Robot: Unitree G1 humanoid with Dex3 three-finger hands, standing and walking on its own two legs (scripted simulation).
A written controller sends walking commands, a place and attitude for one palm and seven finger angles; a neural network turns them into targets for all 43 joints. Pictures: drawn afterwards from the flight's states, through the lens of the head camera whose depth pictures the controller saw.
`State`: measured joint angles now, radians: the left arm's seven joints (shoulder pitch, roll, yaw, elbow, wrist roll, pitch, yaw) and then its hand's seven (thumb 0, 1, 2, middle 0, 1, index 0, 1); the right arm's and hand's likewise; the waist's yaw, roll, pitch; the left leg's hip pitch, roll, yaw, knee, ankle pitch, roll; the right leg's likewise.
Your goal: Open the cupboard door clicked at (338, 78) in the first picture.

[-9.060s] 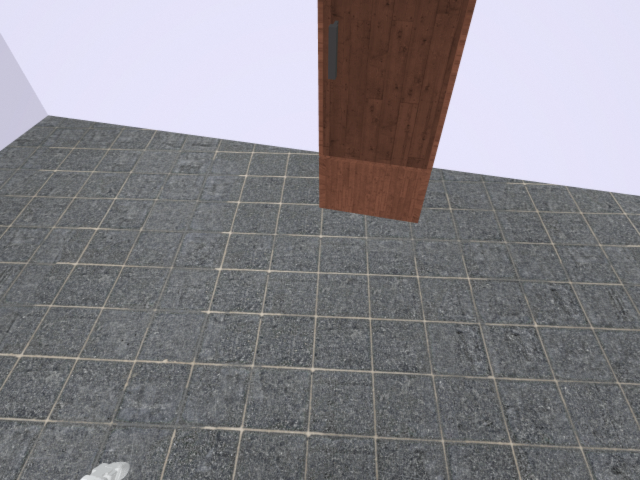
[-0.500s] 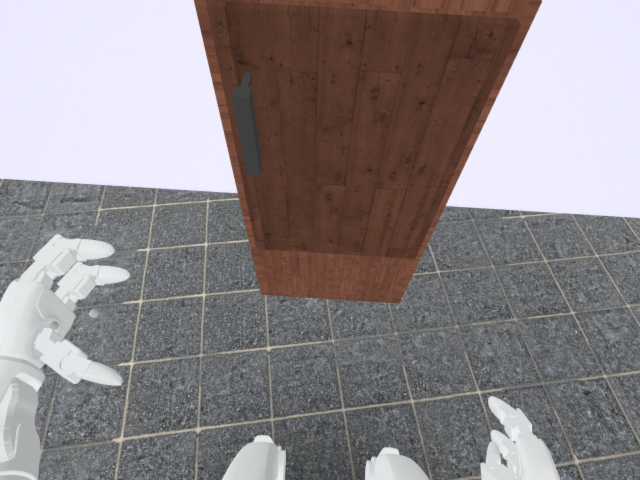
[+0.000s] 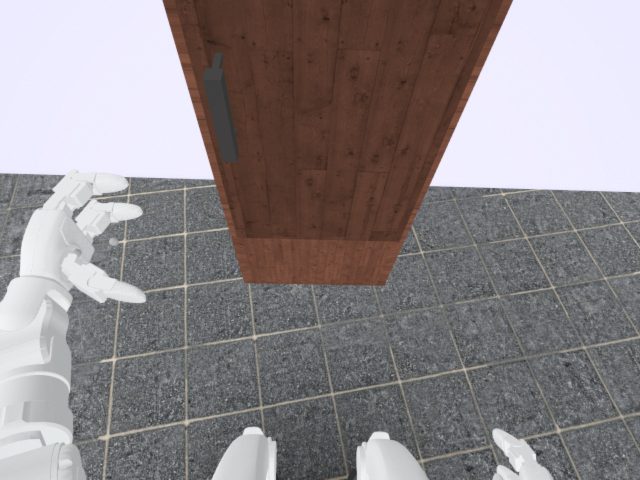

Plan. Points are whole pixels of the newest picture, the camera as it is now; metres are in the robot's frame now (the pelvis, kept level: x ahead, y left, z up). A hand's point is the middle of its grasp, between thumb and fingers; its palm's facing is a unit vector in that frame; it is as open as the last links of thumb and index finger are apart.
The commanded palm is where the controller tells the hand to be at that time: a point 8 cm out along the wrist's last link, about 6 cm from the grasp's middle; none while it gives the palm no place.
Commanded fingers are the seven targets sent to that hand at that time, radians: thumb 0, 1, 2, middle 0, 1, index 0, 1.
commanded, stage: move the hooked fingers beside the handle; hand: left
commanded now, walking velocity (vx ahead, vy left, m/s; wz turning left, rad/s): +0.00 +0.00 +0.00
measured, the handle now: (224, 110) +0.62 +0.16 +0.05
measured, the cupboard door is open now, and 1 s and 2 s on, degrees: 0 0 0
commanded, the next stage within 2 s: slide the fingers in behind the handle in 1.88 s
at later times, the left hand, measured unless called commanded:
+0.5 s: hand (148, 180) +0.48 +0.24 +0.05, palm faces +0.00 -1.00 -0.03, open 13.9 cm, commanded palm +0.46 +0.28 +0.05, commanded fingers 0.00 -0.50 0.30 -0.30 -1.20 -0.30 -1.20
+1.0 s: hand (177, 133) +0.56 +0.21 +0.06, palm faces +0.01 -1.00 -0.02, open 13.9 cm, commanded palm +0.55 +0.25 +0.05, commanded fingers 0.00 -0.50 0.30 -0.30 -1.20 -0.30 -1.20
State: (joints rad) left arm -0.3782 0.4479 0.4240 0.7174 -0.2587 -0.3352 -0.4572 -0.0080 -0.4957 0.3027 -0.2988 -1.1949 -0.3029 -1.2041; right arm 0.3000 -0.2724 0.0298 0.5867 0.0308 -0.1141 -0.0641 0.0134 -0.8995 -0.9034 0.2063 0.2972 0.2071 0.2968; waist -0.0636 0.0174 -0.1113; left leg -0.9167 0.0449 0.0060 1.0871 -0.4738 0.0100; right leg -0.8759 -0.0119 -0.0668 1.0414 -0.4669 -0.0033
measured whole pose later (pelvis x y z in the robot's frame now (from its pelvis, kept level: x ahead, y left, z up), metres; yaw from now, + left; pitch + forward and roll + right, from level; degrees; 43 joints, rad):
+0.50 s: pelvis +0.00 +0.00 -0.01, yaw -1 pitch +22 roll -3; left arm -0.77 0.57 0.47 1.09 -0.14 -0.40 -0.40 -0.01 -0.50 0.30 -0.30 -1.19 -0.30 -1.20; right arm 0.34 -0.27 0.03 0.63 0.01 0.00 -0.04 0.01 -0.90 -0.90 0.21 0.30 0.21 0.30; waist -0.14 0.02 -0.11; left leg -1.04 0.06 0.01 1.15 -0.49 0.01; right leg -1.00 0.00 -0.06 1.09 -0.47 0.00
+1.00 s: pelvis +0.00 +0.00 -0.02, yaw -2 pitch +27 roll -4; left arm -1.07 0.71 0.50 1.27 -0.03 -0.35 -0.32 -0.01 -0.50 0.30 -0.30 -1.19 -0.30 -1.20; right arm 0.38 -0.28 0.06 0.61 -0.02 0.07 -0.02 0.01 -0.90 -0.90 0.21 0.30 0.21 0.30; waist -0.24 0.04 -0.10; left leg -1.18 0.07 -0.01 1.20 -0.50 0.02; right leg -1.13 0.02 -0.07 1.12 -0.47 0.00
